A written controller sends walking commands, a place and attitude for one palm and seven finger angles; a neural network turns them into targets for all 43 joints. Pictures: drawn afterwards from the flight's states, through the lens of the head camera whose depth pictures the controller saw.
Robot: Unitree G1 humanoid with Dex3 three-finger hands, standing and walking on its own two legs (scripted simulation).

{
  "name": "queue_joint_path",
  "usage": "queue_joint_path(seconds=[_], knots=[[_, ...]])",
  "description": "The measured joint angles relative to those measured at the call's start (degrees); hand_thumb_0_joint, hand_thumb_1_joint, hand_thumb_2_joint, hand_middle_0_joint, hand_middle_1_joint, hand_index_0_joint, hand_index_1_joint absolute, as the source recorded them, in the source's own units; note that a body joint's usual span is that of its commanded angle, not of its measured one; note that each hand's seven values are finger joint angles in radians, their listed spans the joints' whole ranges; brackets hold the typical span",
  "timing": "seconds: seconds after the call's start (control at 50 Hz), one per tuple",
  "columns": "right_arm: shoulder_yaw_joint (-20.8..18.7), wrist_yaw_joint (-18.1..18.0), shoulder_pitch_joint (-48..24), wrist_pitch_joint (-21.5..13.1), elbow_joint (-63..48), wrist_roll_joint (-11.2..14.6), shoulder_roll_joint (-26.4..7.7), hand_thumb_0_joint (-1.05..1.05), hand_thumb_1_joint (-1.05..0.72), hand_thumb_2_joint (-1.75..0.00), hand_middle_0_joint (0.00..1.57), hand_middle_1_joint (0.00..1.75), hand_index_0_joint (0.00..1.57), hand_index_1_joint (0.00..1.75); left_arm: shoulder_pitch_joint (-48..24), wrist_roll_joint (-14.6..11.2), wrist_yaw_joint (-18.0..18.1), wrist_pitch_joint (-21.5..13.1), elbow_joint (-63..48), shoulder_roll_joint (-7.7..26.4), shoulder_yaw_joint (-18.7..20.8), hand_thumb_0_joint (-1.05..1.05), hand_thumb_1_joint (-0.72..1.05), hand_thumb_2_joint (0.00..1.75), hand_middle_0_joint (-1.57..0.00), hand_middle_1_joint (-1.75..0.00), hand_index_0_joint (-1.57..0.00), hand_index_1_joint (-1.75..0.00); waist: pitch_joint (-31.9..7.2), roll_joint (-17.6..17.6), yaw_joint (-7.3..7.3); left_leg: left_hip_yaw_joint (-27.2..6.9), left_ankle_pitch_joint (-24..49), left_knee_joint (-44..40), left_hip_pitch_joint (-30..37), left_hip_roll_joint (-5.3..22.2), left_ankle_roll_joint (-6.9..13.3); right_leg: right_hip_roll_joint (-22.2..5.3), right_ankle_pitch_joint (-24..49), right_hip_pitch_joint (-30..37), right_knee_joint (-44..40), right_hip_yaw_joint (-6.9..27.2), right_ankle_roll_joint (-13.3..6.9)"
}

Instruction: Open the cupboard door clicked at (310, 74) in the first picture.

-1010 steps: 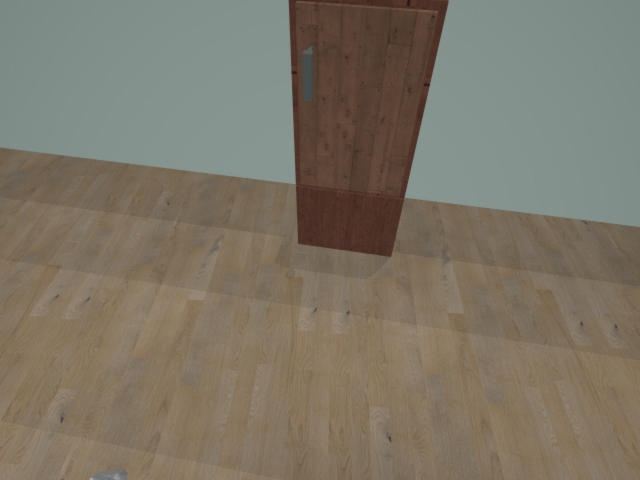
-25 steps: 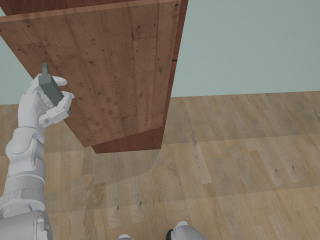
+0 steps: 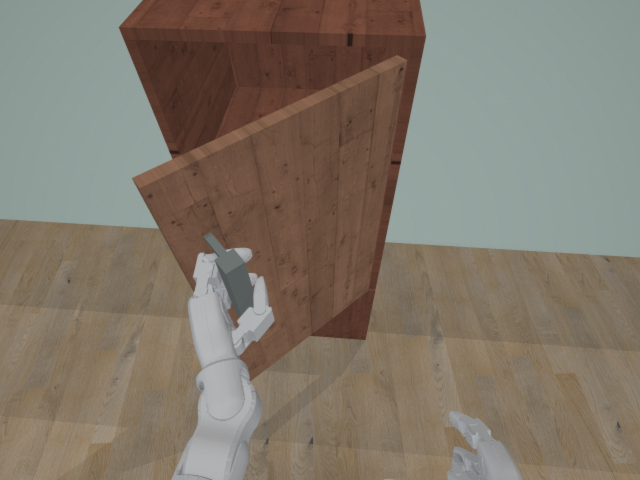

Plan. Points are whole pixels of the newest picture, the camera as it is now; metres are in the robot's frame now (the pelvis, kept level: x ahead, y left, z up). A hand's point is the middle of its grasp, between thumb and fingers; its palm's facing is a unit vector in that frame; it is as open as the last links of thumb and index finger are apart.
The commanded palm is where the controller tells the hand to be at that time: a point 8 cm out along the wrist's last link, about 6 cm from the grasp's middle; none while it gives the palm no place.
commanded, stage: pull the door open along its arc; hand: left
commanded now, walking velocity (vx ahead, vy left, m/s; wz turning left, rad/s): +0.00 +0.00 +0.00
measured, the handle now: (231, 279) +0.35 +0.14 +0.05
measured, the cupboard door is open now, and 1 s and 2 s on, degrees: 44 52 53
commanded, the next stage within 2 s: open thumb and fingers to let go in 0.04 s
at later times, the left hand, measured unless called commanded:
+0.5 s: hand (292, 331) +0.28 +0.05 +0.05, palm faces +0.37 -0.93 -0.03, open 9.3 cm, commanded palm +0.24 +0.11 +0.05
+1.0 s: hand (290, 328) +0.28 +0.05 +0.05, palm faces +0.33 -0.94 -0.01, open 15.1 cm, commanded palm +0.25 +0.11 +0.05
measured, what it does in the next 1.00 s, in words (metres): stands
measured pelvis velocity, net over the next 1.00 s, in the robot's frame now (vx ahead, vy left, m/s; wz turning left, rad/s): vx -0.04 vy -0.02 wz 0.02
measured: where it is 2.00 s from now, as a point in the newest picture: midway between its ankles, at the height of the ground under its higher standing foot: outside the picture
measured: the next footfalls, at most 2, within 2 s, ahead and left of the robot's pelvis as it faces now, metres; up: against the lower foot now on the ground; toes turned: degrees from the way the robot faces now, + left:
none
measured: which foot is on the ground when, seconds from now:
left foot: down 0.00-1.00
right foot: down 0.00-1.00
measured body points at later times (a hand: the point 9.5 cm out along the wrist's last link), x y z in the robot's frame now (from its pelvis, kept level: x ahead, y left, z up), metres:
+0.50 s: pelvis -0.02 -0.04 +0.00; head +0.01 -0.07 +0.44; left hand +0.26 +0.10 +0.06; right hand +0.16 -0.25 -0.11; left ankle -0.04 +0.11 -0.70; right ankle +0.01 -0.09 -0.70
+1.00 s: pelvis -0.04 -0.02 +0.00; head -0.01 -0.04 +0.44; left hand +0.26 +0.10 +0.06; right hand +0.12 -0.24 -0.12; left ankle -0.04 +0.11 -0.70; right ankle +0.01 -0.09 -0.70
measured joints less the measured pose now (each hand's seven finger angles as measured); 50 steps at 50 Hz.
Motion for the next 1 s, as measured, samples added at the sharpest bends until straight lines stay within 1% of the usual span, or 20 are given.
queue_joint_path(seconds=[0.06, 0.12, 0.16, 0.2, 0.26, 0.32, 0.38, 0.44, 0.52, 0.6, 0.66, 0.72, 0.8, 0.92, 1.0], knots=[[0.10, -0.05, 0.00, -0.40, -0.46, -0.19, -0.07, 0.01, -0.90, -0.90, 0.20, 0.30, 0.20, 0.30, 4.24, 1.44, 1.22, 0.78, -3.35, -1.01, -3.76, 0.03, 0.66, 0.72, -0.26, -1.30, -0.30, -1.31, 0.19, 0.01, -0.27, -0.13, -0.09, -0.01, 0.80, 0.11, -0.36, 0.09, -0.37, 0.61, 0.40, -0.13, -0.40], [0.17, -0.19, -0.33, -0.73, -0.72, -0.41, -0.03, 0.01, -0.90, -0.90, 0.20, 0.30, 0.20, 0.30, 6.96, 3.01, 2.33, 1.50, -5.71, 0.33, -7.23, 0.02, 0.66, 0.71, -0.28, -1.30, -0.31, -1.32, 0.24, -0.02, -0.74, -0.24, -0.22, 0.21, 1.14, 0.30, -0.82, 0.25, -0.78, 0.74, 1.08, -0.25, -0.90], [0.24, -0.57, -0.76, -0.96, -0.52, -0.46, -0.20, 0.01, -0.90, -0.90, 0.20, 0.30, 0.20, 0.30, 7.16, 3.42, 3.42, 1.60, -5.86, 0.74, -8.31, 0.02, 0.65, 0.71, -0.29, -1.31, -0.31, -1.33, 0.40, 0.10, -0.95, -0.56, -0.28, 0.58, 1.08, 0.37, -1.13, 0.27, -1.04, 0.73, 1.56, -0.58, -1.22], [0.22, -1.19, -1.35, -1.08, 0.24, -0.61, -0.46, 0.01, -0.90, -0.90, 0.20, 0.30, 0.20, 0.30, 5.91, 3.37, 4.43, 1.52, -4.79, 0.52, -8.02, 0.02, 0.64, 0.72, -0.31, -1.31, -0.32, -1.33, 0.51, 0.10, -0.74, -0.94, -0.22, 1.02, 0.73, 0.34, -1.44, 0.18, -1.23, 0.46, 2.13, -0.96, -1.51], [0.09, -1.92, -2.14, -0.88, 1.55, -0.69, -0.66, 0.01, -0.90, -0.90, 0.20, 0.30, 0.20, 0.30, 3.67, 2.98, 4.92, 1.98, -2.72, -0.20, -6.38, 0.01, 0.61, 0.74, -0.33, -1.32, -0.34, -1.33, 0.42, -0.11, -0.19, -1.31, 0.17, 1.07, 0.46, 0.31, -1.90, 0.10, -1.22, 0.14, 2.54, -1.33, -1.96], [0.02, -2.34, -2.43, -0.94, 2.08, -0.66, -0.77, 0.01, -0.90, -0.90, 0.20, 0.30, 0.20, 0.30, 2.23, 2.35, 4.44, 2.16, -1.31, -0.58, -4.65, 0.01, 0.56, 0.73, -0.35, -1.32, -0.36, -1.32, 0.40, -0.21, -0.01, -1.68, 0.77, 0.70, 0.44, 0.29, -2.32, 0.04, -0.97, 0.11, 2.48, -1.70, -2.37], [-0.06, -2.73, -2.48, -1.22, 2.34, -0.64, -0.83, 0.01, -0.90, -0.90, 0.20, 0.30, 0.20, 0.30, 1.36, 1.70, 3.39, 1.52, -0.35, -0.29, -3.21, 0.01, 0.47, 0.70, -0.36, -1.31, -0.36, -1.31, 0.43, -0.22, -0.07, -1.94, 1.36, 0.27, 0.48, 0.31, -2.60, 0.06, -0.63, 0.13, 2.27, -1.96, -2.74], [-0.11, -3.04, -2.46, -1.52, 2.66, -0.51, -0.99, 0.01, -0.90, -0.90, 0.20, 0.30, 0.20, 0.30, 0.44, 0.88, 1.97, 0.55, 0.97, 0.31, -1.99, 0.01, 0.34, 0.65, -0.36, -1.29, -0.36, -1.30, 0.62, -0.22, -0.19, -2.10, 1.88, -0.04, 0.49, 0.34, -2.68, 0.09, -0.25, 0.14, 2.06, -2.14, -3.02], [-0.26, -3.43, -2.60, -1.77, 3.35, -0.32, -1.43, 0.01, -0.90, -0.90, 0.20, 0.30, 0.20, 0.30, -1.40, -0.21, 0.61, -0.67, 3.09, 1.14, -0.90, 0.01, 0.12, 0.56, -0.36, -1.27, -0.35, -1.27, 1.20, -0.06, -0.36, -2.29, 2.50, -0.22, 0.28, 0.33, -2.52, 0.09, 0.37, 0.05, 1.75, -2.33, -3.18], [-0.52, -3.58, -2.53, -1.90, 4.09, -0.16, -1.76, 0.01, -0.90, -0.90, 0.20, 0.30, 0.20, 0.30, -3.38, -1.09, 0.04, -1.51, 5.23, 1.37, -0.03, 0.00, -0.12, 0.46, -0.34, -1.24, -0.33, -1.24, 1.48, -0.02, -0.45, -2.27, 3.13, -0.49, -0.04, 0.24, -2.46, 0.02, 1.05, -0.24, 1.41, -2.30, -3.17], [-0.70, -3.46, -2.25, -1.95, 4.39, -0.09, -1.92, 0.01, -0.90, -0.90, 0.20, 0.30, 0.20, 0.30, -4.41, -1.30, 0.07, -1.94, 6.55, 1.21, 0.32, 0.00, -0.27, 0.39, -0.33, -1.21, -0.33, -1.21, 1.43, 0.01, -0.53, -2.10, 3.50, -0.64, -0.24, 0.18, -2.48, -0.03, 1.50, -0.47, 1.22, -2.12, -3.11], [-0.77, -3.34, -2.00, -2.07, 4.55, -0.06, -1.98, 0.01, -0.90, -0.90, 0.20, 0.30, 0.20, 0.30, -5.38, -1.20, 0.57, -2.45, 7.80, 0.86, 0.39, 0.00, -0.37, 0.35, -0.32, -1.15, -0.31, -1.15, 1.50, 0.02, -0.62, -1.89, 3.68, -0.56, -0.42, 0.09, -2.40, -0.11, 1.80, -0.66, 1.21, -1.90, -2.96], [-0.78, -3.21, -1.80, -2.17, 4.65, -0.14, -1.88, 0.01, -0.90, -0.90, 0.20, 0.30, 0.20, 0.30, -6.66, -0.72, 1.62, -2.99, 9.29, 0.38, 0.18, -0.01, -0.44, 0.32, -0.29, -1.02, -0.28, -1.02, 1.58, 0.00, -0.70, -1.59, 3.74, -0.18, -0.79, -0.03, -2.22, -0.21, 2.09, -1.01, 1.36, -1.59, -2.69], [-0.54, -3.09, -1.67, -2.15, 4.51, -0.31, -1.42, 0.01, -0.90, -0.90, 0.20, 0.30, 0.20, 0.30, -8.12, -0.01, 2.66, -3.21, 10.97, -0.08, -0.39, -0.01, -0.48, 0.30, -0.25, -0.76, -0.24, -0.77, 1.45, -0.04, -0.71, -1.02, 3.57, 0.45, -1.21, -0.22, -1.77, -0.38, 2.32, -1.44, 1.66, -1.01, -2.17], [-0.25, -3.15, -1.77, -2.07, 4.47, -0.37, -1.20, 0.01, -0.90, -0.90, 0.20, 0.30, 0.20, 0.30, -8.22, 0.01, 2.25, -3.32, 11.22, 0.16, -1.12, -0.01, -0.49, 0.30, -0.30, -0.65, -0.28, -0.67, 1.45, 0.01, -0.52, -0.78, 3.39, 0.81, -1.29, -0.39, -1.32, -0.53, 2.38, -1.41, 1.71, -0.75, -1.71]])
